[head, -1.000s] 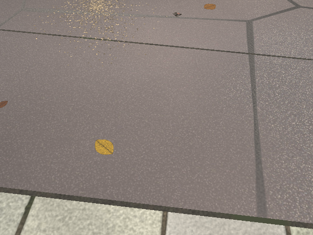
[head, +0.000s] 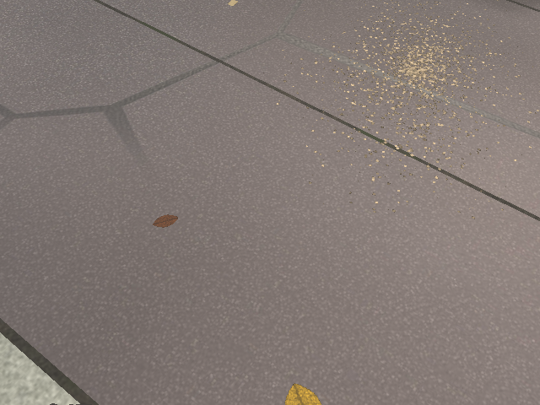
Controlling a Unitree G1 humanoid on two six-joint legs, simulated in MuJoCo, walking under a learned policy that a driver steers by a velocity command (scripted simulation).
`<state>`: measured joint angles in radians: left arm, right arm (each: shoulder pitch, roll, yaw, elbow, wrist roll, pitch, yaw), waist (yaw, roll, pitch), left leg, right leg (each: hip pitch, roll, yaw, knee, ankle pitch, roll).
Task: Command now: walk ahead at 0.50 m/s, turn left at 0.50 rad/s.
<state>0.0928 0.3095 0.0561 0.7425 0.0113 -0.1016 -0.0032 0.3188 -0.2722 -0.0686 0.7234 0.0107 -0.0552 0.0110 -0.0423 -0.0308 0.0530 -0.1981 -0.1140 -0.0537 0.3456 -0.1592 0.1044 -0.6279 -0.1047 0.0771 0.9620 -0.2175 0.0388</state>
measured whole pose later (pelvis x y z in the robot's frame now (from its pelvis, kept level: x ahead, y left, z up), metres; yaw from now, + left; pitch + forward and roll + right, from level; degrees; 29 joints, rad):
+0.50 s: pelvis +0.30 -0.07 +0.00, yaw -2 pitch +2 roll +0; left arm 0.33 0.27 0.05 0.80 -0.01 -0.07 -0.02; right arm 0.18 -0.29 -0.04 0.68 -0.01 -0.09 0.00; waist 0.05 0.03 0.03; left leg -0.56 0.05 -0.07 0.96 -0.29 -0.02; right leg -0.21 0.10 0.06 0.34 -0.15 -0.08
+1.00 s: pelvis +0.56 -0.04 +0.00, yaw -20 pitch +1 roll +2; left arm 0.23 0.33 0.08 0.69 -0.02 -0.02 0.00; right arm 0.29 -0.27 -0.07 0.77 -0.01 -0.10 0.01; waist -0.04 -0.06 0.02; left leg -0.14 -0.03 0.09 0.31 -0.20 0.03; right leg -0.63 -0.08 0.06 1.06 -0.25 0.02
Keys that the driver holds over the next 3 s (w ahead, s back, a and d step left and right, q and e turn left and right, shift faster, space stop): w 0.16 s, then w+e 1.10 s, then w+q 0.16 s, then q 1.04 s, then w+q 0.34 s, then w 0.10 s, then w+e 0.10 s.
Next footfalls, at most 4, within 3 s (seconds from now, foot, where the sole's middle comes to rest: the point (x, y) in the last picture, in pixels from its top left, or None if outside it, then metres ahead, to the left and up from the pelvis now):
0.26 right None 0.35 -0.14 -0.78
0.76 left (239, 341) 0.62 0.05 -0.78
1.26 right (363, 280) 0.79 -0.29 -0.78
1.76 left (327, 197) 1.09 -0.23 -0.78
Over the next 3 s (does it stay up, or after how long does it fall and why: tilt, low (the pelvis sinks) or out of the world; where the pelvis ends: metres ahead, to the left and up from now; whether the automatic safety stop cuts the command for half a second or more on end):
stays up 1.10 -0.25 -0.01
